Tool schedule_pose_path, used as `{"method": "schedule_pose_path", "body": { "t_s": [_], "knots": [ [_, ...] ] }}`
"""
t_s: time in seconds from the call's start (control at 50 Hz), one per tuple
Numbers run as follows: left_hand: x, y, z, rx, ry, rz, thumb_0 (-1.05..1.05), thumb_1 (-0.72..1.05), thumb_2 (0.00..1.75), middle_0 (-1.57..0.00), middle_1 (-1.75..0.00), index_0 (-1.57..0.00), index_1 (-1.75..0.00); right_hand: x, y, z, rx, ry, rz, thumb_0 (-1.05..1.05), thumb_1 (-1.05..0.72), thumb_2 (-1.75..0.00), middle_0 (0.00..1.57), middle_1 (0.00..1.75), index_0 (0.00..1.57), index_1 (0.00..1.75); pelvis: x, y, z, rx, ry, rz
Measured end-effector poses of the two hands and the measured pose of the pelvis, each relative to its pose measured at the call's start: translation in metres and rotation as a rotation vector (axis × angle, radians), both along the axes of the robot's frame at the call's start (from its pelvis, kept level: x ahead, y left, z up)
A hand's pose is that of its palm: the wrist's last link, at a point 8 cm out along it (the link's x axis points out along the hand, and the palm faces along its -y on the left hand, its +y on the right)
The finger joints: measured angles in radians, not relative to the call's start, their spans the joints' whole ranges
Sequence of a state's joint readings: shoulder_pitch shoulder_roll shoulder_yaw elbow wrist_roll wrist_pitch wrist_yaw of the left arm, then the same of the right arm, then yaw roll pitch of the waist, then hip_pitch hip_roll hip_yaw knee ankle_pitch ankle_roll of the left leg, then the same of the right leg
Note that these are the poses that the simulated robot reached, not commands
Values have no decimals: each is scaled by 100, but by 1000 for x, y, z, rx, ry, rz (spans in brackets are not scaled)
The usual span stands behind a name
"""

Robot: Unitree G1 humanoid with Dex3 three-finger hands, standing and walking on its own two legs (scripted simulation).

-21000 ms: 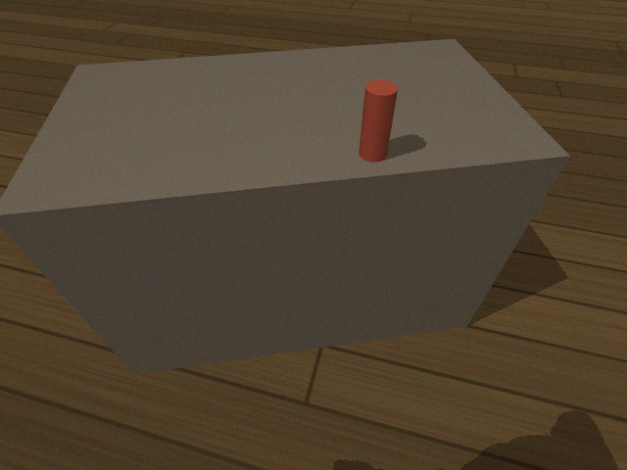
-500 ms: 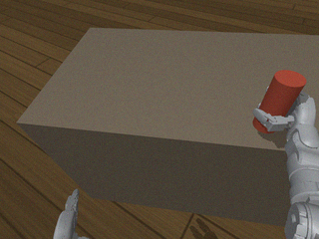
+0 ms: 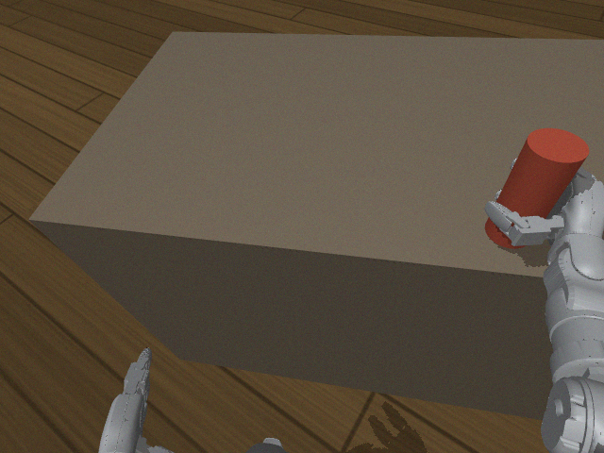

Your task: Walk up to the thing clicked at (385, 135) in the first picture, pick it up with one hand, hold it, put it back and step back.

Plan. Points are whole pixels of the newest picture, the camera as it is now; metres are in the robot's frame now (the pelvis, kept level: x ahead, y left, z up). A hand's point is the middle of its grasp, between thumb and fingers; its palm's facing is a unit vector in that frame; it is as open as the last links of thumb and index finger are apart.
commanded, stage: lower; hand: right
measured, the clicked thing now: (529, 193) +0.45 -0.22 +0.10
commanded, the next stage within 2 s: loosen in 0.16 s
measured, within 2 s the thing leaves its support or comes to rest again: rests again in 0.02 s
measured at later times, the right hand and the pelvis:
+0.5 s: hand (521, 205) +0.45 -0.22 +0.07, palm faces +0.20 +0.98 +0.01, open 8.9 cm; pelvis +0.01 +0.00 -0.01, yaw +0 degrees
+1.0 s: hand (520, 204) +0.45 -0.22 +0.08, palm faces +0.19 +0.98 +0.02, open 14.0 cm; pelvis +0.01 +0.00 -0.01, yaw +0 degrees
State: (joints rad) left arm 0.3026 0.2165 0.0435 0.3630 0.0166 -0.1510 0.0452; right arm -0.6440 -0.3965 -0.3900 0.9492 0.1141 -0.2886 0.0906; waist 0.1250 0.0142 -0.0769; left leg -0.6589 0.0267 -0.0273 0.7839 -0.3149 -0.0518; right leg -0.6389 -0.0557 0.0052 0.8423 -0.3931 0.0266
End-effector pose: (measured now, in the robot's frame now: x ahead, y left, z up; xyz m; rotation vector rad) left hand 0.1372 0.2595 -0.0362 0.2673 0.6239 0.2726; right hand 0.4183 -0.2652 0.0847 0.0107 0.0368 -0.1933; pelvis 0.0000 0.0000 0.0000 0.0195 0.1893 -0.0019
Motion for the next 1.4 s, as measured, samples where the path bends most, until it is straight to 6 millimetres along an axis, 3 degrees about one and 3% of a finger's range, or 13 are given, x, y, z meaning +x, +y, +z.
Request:
{"method": "schedule_pose_path", "body": {
  "t_s": [0.38,0.72,0.92,1.08,1.2,1.4],
  "knots": [
    [8,6,-4,11,10,-3,-1,-52,5,-6,-5,-6,-5,1,-2,-11,0,-19,0,0,35,-113,82,115,81,114,6,1,-8,1,29,-6],
    [6,8,-3,12,6,-6,-1,-51,4,-6,-6,-6,-4,2,-2,-9,4,-25,3,-1,29,-59,92,78,92,78,5,3,-10,-2,32,-8],
    [4,9,-3,12,11,-5,-1,-52,5,-5,-6,-6,-5,2,-3,-11,8,-19,1,-1,43,-29,72,51,73,51,5,4,-11,-4,35,-7],
    [5,7,-2,10,8,-7,-1,-51,4,-5,-6,-6,-5,3,-2,-8,6,-26,-1,-2,49,-19,46,33,47,33,6,3,-11,-4,34,-4],
    [4,10,6,7,-3,6,-1,-50,3,-6,-6,-6,-4,-3,-18,18,-6,-65,-46,-2,47,-18,30,25,31,26,10,3,-6,-3,6,-5],
    [13,-1,-8,-57,28,-7,-1,-49,2,-5,-5,-6,-4,-8,-59,107,-57,-128,-81,-2,54,-8,11,10,12,10,11,2,6,-1,-47,-17]
  ]
}}
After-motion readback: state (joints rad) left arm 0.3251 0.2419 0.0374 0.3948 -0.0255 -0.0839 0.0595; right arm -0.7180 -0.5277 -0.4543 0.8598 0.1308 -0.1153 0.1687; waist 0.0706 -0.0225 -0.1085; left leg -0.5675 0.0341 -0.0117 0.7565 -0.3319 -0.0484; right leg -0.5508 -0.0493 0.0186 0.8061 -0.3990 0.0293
